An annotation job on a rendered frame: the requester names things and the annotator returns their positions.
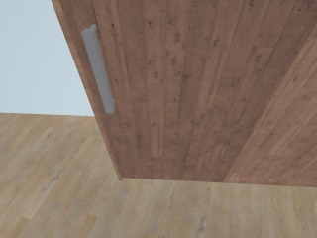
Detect wardrobe door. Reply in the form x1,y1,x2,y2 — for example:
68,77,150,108
59,0,317,182
226,23,317,180

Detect handle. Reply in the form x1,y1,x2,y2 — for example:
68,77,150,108
81,24,115,114

